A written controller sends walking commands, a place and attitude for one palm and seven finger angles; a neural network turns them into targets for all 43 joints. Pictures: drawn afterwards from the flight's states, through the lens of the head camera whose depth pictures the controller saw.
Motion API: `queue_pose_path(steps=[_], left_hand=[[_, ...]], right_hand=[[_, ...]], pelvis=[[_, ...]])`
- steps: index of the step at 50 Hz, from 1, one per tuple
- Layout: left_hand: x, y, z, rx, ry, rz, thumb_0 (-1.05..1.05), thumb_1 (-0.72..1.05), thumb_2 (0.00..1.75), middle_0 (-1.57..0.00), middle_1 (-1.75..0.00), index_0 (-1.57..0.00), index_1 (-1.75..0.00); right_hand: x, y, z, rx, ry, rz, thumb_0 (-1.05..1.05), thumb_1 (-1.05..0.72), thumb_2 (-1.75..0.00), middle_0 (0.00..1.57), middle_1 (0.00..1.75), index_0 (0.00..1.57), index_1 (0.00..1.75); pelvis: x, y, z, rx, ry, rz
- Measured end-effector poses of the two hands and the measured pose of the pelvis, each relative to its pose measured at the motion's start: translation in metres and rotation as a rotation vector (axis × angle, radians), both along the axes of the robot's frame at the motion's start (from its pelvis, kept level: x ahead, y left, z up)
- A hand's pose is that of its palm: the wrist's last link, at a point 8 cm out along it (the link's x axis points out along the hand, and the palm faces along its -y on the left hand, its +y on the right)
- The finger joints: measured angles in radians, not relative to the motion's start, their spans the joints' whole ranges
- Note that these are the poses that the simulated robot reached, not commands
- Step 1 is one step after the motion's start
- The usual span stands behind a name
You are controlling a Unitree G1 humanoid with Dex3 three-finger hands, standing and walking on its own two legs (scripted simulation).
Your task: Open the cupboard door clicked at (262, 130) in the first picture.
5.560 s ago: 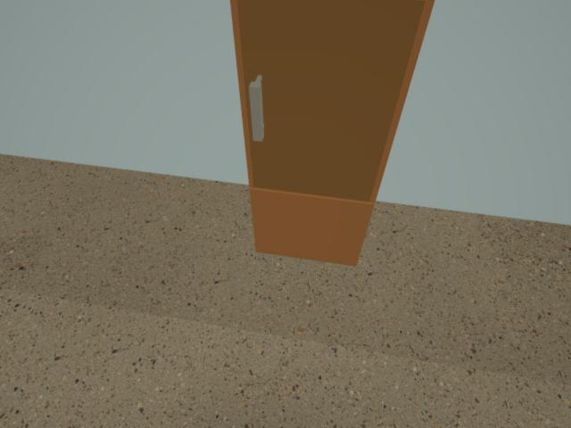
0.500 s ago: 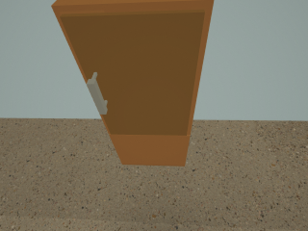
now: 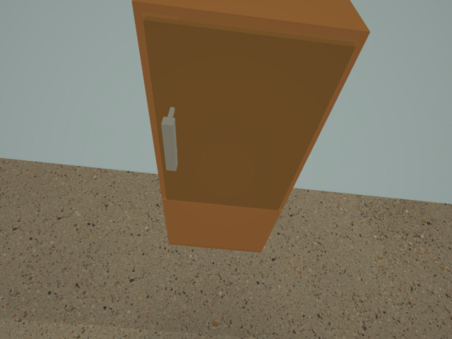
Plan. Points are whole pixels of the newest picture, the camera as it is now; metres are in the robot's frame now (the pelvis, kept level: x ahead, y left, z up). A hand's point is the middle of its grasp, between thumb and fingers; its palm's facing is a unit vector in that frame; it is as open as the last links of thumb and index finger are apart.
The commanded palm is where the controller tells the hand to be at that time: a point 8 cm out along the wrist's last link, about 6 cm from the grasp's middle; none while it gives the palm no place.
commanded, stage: come to a stop and stand still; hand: left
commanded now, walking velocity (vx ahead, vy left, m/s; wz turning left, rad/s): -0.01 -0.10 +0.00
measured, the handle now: (171, 139) +0.55 +0.18 -0.02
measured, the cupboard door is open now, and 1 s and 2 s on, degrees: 0 0 0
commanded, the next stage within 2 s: look again from close up in 1.12 s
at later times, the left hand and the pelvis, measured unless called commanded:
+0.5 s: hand out of the picture +0.07 +0.14 -0.16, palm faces +0.00 -0.97 -0.24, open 7.4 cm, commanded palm none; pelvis +0.00 -0.03 +0.00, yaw -1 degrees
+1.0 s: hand out of the picture +0.02 +0.11 -0.17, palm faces +0.01 -0.98 -0.21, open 7.4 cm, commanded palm none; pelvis +0.03 -0.06 +0.00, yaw -1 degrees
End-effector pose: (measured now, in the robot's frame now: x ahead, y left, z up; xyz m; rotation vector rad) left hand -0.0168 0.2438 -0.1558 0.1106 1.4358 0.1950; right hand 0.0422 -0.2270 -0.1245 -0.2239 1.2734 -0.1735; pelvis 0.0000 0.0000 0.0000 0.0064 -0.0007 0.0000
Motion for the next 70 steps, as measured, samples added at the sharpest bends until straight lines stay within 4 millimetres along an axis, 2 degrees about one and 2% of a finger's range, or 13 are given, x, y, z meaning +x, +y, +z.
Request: queue_pose_path(steps=[6,10,15,22,27,34,46,52,58,70], left_hand=[[0.040,-0.014,0.009,-0.005,-0.084,-0.052,0.00,0.91,0.90,-0.20,-0.30,-0.19,-0.30],[0.058,-0.029,0.012,0.034,-0.150,-0.093,0.00,0.91,0.90,-0.20,-0.30,-0.19,-0.30],[0.069,-0.040,0.022,0.060,-0.188,-0.137,0.00,0.91,0.90,-0.20,-0.30,-0.20,-0.30],[0.085,-0.048,0.027,0.060,-0.234,-0.124,0.00,0.91,0.90,-0.20,-0.30,-0.20,-0.30],[0.080,-0.055,0.034,0.068,-0.219,-0.119,0.00,0.92,0.90,-0.20,-0.30,-0.20,-0.30],[0.059,-0.062,0.032,0.071,-0.125,-0.112,0.00,0.92,0.90,-0.20,-0.30,-0.20,-0.30],[0.032,-0.084,0.023,0.026,-0.032,-0.070,0.00,0.91,0.90,-0.20,-0.30,-0.20,-0.30],[0.032,-0.088,0.020,0.015,-0.031,-0.060,0.00,0.91,0.90,-0.20,-0.30,-0.20,-0.30],[0.038,-0.083,0.020,0.019,-0.048,-0.060,0.00,0.91,0.90,-0.20,-0.30,-0.20,-0.30],[0.049,-0.065,0.022,0.033,-0.071,-0.077,0.00,0.91,0.90,-0.20,-0.30,-0.20,-0.30]], right_hand=[[-0.030,-0.012,-0.006,0.013,0.060,-0.049,0.00,-0.93,-0.89,0.20,0.30,0.20,0.30],[-0.046,-0.028,-0.025,0.045,0.087,-0.088,0.00,-0.92,-0.89,0.20,0.30,0.20,0.30],[-0.048,-0.034,-0.034,0.078,0.056,-0.100,0.00,-0.91,-0.89,0.20,0.30,0.20,0.29],[-0.047,-0.016,-0.035,0.128,0.033,-0.072,0.01,-0.91,-0.89,0.19,0.30,0.19,0.29],[-0.050,-0.017,-0.034,0.152,0.076,-0.064,0.02,-0.93,-0.89,0.20,0.30,0.20,0.29],[-0.049,-0.026,-0.032,0.155,0.106,-0.069,0.01,-0.92,-0.89,0.20,0.30,0.20,0.29],[-0.032,-0.048,-0.027,0.112,0.124,-0.052,0.00,-0.91,-0.89,0.19,0.30,0.20,0.29],[-0.021,-0.050,-0.024,0.098,0.106,-0.042,0.00,-0.91,-0.89,0.19,0.30,0.19,0.29],[-0.015,-0.050,-0.023,0.090,0.091,-0.039,0.00,-0.91,-0.89,0.19,0.30,0.20,0.29],[-0.025,-0.039,-0.021,0.095,0.110,-0.042,0.00,-0.91,-0.89,0.19,0.30,0.20,0.29]], pelvis=[[-0.006,-0.007,0.002,0.002,0.002,-0.009],[-0.009,-0.018,-0.007,0.006,0.003,-0.029],[-0.008,-0.021,-0.008,-0.035,0.003,-0.013],[0.000,-0.029,-0.005,-0.007,-0.007,-0.014],[0.005,-0.036,0.000,0.009,-0.001,-0.022],[0.013,-0.048,0.003,0.015,0.001,-0.024],[0.024,-0.059,0.004,0.010,-0.001,-0.020],[0.027,-0.060,0.004,0.007,-0.003,-0.018],[0.027,-0.059,0.004,0.006,-0.007,-0.019],[0.026,-0.051,0.006,0.007,-0.005,-0.020]])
